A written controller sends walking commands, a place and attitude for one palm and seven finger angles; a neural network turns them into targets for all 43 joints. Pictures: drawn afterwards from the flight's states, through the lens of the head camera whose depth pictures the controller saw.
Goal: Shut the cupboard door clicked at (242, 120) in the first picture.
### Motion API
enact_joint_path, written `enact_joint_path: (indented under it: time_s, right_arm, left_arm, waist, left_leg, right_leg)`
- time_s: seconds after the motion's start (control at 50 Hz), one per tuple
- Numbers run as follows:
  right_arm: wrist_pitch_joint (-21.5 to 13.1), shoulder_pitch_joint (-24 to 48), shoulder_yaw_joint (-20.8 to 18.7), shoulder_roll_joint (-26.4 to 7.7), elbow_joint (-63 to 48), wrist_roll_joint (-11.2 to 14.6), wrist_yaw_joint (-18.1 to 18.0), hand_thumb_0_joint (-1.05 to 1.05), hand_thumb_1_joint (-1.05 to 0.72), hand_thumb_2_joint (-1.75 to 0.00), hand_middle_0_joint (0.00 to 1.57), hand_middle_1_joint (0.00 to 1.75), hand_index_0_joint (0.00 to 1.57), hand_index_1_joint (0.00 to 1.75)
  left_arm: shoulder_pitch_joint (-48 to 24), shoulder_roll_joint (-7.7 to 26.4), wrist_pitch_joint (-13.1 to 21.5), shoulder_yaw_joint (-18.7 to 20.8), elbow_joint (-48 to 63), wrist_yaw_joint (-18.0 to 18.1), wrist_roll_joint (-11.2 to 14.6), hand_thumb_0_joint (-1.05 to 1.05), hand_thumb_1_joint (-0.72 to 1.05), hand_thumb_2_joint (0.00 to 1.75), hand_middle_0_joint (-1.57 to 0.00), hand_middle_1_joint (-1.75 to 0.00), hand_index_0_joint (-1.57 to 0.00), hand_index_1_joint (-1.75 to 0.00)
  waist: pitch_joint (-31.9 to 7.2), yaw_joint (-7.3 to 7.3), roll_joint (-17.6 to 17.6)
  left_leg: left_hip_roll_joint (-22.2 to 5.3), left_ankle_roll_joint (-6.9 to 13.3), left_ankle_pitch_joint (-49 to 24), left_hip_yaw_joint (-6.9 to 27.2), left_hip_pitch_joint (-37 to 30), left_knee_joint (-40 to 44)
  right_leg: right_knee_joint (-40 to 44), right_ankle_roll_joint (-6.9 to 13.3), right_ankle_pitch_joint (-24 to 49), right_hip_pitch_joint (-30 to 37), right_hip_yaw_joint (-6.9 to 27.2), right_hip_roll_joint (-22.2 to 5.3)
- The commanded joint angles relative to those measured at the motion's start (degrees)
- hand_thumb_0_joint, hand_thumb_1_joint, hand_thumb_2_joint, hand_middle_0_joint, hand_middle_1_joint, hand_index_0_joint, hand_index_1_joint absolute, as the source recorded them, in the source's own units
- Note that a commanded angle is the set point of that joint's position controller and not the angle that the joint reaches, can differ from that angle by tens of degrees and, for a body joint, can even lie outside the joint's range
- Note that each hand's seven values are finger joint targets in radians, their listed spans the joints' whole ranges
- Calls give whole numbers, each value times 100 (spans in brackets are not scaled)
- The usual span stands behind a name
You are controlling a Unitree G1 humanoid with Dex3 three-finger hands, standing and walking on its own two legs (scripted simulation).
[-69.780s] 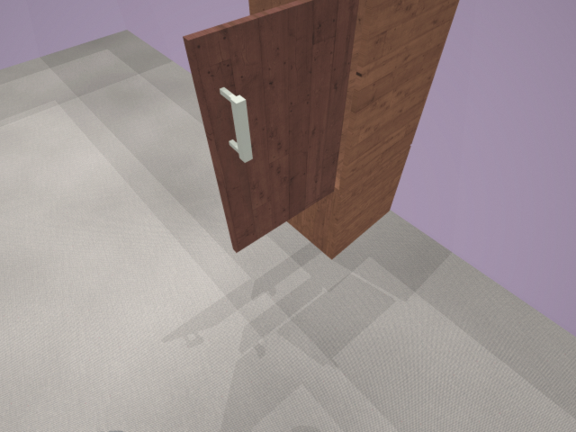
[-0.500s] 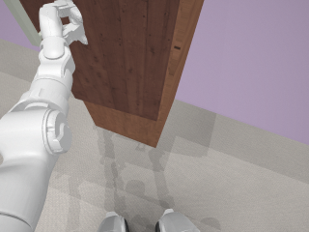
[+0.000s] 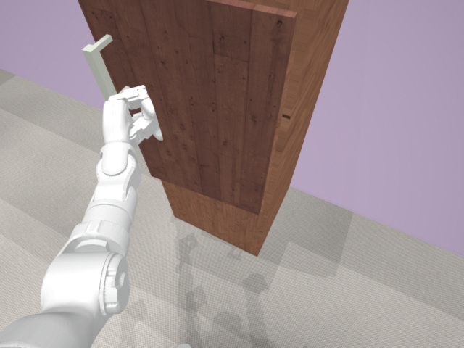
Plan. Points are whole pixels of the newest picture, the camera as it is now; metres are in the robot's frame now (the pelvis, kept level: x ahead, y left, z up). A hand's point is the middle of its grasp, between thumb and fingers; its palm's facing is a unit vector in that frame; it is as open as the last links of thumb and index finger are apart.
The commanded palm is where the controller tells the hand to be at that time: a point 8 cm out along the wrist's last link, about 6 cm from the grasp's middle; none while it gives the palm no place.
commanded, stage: pull the fist back off the door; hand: left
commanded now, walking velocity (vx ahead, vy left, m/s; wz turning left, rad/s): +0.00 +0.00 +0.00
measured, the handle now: (110, 73) +0.62 +0.21 +0.12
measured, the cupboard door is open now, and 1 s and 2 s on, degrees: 5 5 5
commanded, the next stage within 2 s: draw the hand back to the body in 0.04 s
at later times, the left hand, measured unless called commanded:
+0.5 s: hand (118, 145) +0.41 +0.16 +0.13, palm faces +0.12 -0.99 -0.01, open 3.1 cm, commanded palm +0.36 +0.20 +0.15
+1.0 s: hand (19, 228) +0.27 +0.23 +0.17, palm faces +0.29 -0.93 -0.24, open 3.6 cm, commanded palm +0.22 +0.27 +0.18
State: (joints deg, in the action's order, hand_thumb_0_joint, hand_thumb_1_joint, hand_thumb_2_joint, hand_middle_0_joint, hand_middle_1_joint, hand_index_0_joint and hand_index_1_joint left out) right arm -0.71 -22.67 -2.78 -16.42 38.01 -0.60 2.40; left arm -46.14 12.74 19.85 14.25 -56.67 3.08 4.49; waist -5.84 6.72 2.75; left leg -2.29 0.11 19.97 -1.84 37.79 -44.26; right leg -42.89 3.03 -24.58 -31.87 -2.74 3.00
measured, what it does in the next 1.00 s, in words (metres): stands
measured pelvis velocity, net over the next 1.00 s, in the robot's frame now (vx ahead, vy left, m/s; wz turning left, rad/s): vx -0.01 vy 0.02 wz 0.02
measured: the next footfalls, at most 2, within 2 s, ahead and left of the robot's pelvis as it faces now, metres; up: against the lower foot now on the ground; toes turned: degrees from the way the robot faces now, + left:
none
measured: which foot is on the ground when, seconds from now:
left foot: down 0.00-1.00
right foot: down 0.00-1.00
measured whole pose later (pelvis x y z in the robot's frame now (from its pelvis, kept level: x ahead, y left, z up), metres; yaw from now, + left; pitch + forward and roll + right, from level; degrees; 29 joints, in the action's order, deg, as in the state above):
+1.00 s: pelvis -0.01 +0.02 +0.03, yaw +1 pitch -2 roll +0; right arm -1.1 -8.8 2.5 -12.9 33.0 2.3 -4.1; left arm 3.7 16.6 4.0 8.6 1.4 4.4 5.2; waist -0.3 -2.3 3.8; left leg 0.3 1.4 11.8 -2.3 11.6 -25.7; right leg -24.4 1.5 -16.4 -5.7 -2.1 1.1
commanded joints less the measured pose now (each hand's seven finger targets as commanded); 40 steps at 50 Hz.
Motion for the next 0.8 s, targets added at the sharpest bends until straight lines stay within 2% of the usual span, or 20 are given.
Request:
enact_joint_path:
  time_s: [0.0,0.04,0.08,0.14,0.18,0.22,0.24,0.26,0.3,0.36,0.4,0.46,0.5,0.52,0.58,0.64,0.66,0.68,0.72,0.78]
  right_arm:
    - [-105,-637,-199,-647,-197,71,-77,0,-90,-90,20,30,20,30]
    - [-64,-519,-176,-672,-196,109,-117,0,-90,-90,20,30,20,30]
    - [-73,-446,-138,-650,-199,123,-140,0,-90,-90,20,30,20,30]
    - [-107,-379,-87,-650,-231,85,-160,0,-90,-90,20,30,20,30]
    - [-139,-328,-73,-632,-348,67,-127,0,-90,-90,20,30,20,30]
    - [-129,-265,-59,-642,-496,79,-108,0,-90,-90,20,30,20,30]
    - [-108,-236,-68,-626,-586,72,-99,0,-90,-90,20,30,20,30]
    - [-90,-200,-65,-633,-672,106,-98,0,-90,-90,20,30,20,30]
    - [-37,-138,-80,-644,-805,144,-123,0,-90,-90,20,30,20,30]
    - [-12,100,-67,-633,-951,270,-215,0,-90,-90,20,30,20,30]
    - [-61,293,-69,-590,-1053,308,-284,0,-90,-90,20,30,20,30]
    - [-217,516,-32,-492,-994,362,-364,0,-90,-90,20,30,20,30]
    - [-292,651,-15,-479,-979,390,-408,0,-90,-90,20,30,20,30]
    - [-335,732,3,-475,-949,415,-418,0,-90,-90,20,30,20,30]
    - [-346,965,49,-518,-979,460,-486,0,-90,-90,20,30,20,30]
    - [-365,1321,123,-509,-1133,505,-559,0,-90,-90,20,30,20,30]
    - [-302,1451,160,-341,-1253,439,-607,0,-90,-90,20,30,20,30]
    - [-264,1510,153,-372,-1197,400,-647,0,-90,-90,20,30,20,30]
    - [-224,1671,210,-363,-1255,401,-678,0,-90,-90,20,30,20,30]
    - [-199,1779,234,-300,-1279,371,-704,0,-90,-90,20,30,20,30]
  left_arm:
    - [-3295,767,253,-306,1141,-2,0,0,90,90,-130,-150,-130,-150]
    - [-3229,928,45,-145,656,30,40,0,90,90,-130,-150,-130,-150]
    - [-3541,810,-51,-226,507,56,81,0,90,90,-130,-150,-130,-150]
    - [-3533,905,60,-89,373,106,94,0,90,90,-130,-150,-130,-150]
    - [-3119,1053,225,105,602,91,66,0,90,90,-130,-150,-130,-150]
    - [-2399,1329,339,393,838,55,44,0,90,90,-130,-150,-130,-150]
    - [-2010,1298,316,374,974,7,44,0,90,90,-130,-150,-130,-150]
    - [-1812,1376,285,424,1191,-37,36,0,90,90,-130,-150,-130,-150]
    - [-1235,1389,88,421,1434,-154,95,0,90,90,-130,-150,-130,-150]
    - [-1224,1441,-154,407,2411,-324,329,0,90,90,-130,-150,-130,-150]
    - [-1077,1321,-209,269,3270,-423,490,0,90,90,-130,-150,-130,-150]
    - [-813,968,-261,-165,4055,-569,581,0,90,90,-130,-150,-130,-150]
    - [-244,824,-394,-366,4325,-647,615,0,90,90,-130,-150,-130,-150]
    - [-32,799,-497,-380,4349,-691,643,0,90,90,-130,-150,-130,-150]
    - [822,874,-1032,-274,4189,-795,788,0,90,90,-124,-144,-124,-144]
    - [1151,1055,-1439,-72,4633,-824,901,0,90,90,-116,-135,-116,-135]
    - [1195,1201,-1106,-452,5534,-478,361,0,90,90,-113,-132,-113,-132]
    - [1742,1214,-1080,-283,5353,-281,323,0,90,90,-111,-129,-111,-129]
    - [2107,1304,-1096,-248,5748,-121,263,0,90,90,-105,-123,-105,-123]
    - [2432,1370,-1106,-163,6322,32,186,0,90,90,-97,-114,-97,-114]
  waist:
    - [-2072,299,-182]
    - [-1834,271,-454]
    - [-1676,333,-483]
    - [-1875,262,-394]
    - [-2258,7,-110]
    - [-2634,-235,-124]
    - [-2692,-335,-203]
    - [-2702,-364,-258]
    - [-2436,-430,-645]
    - [-2133,-420,-798]
    - [-2188,-476,-628]
    - [-1916,-408,-119]
    - [-1626,-450,93]
    - [-1526,-441,111]
    - [-981,-588,-342]
    - [-829,-736,-367]
    - [-591,-569,-463]
    - [-503,-617,-484]
    - [-469,-668,-550]
    - [-449,-681,-205]
  left_leg:
    - [294,242,-2087,170,-2173,52]
    - [300,243,-1712,164,-1901,150]
    - [300,232,-1498,185,-1805,212]
    - [297,212,-1618,224,-1869,181]
    - [305,190,-1866,224,-2047,171]
    - [295,191,-2254,177,-2124,182]
    - [309,196,-2292,131,-2085,201]
    - [304,209,-2353,94,-2052,230]
    - [323,251,-2175,16,-1819,342]
    - [321,286,-1890,-52,-1842,560]
    - [334,308,-1991,-91,-2109,616]
    - [286,314,-1919,-45,-2575,728]
    - [276,320,-1858,-27,-2706,789]
    - [267,308,-1759,7,-2759,857]
    - [271,284,-1318,52,-2504,1094]
    - [298,282,-1113,47,-2564,1271]
    - [312,248,-1011,50,-2752,1500]
    - [270,238,-918,82,-2754,1571]
    - [256,255,-953,100,-2863,1705]
    - [211,220,-1062,100,-3139,1894]
  right_leg:
    - [496,-335,3225,183,230,25]
    - [595,-363,3003,204,279,-5]
    - [638,-352,2737,91,269,-30]
    - [551,-306,2673,92,264,-40]
    - [436,-255,2796,275,256,-41]
    - [334,-239,3182,614,244,-51]
    - [335,-245,3337,829,254,-37]
    - [355,-251,3467,944,256,-43]
    - [483,-291,3611,1295,274,-41]
    - [738,-377,3712,1538,325,-73]
    - [817,-390,3837,1766,342,-82]
    - [989,-350,3338,1390,282,-26]
    - [1091,-320,3040,1321,263,-23]
    - [1149,-321,2886,1193,240,-28]
    - [1352,-311,2357,1270,207,-63]
    - [1511,-298,1988,1372,229,-123]
    - [1822,-363,1932,1281,422,-259]
    - [1861,-356,1753,1409,405,-270]
    - [1957,-338,1653,1524,361,-262]
    - [2072,-264,1609,1775,309,-244]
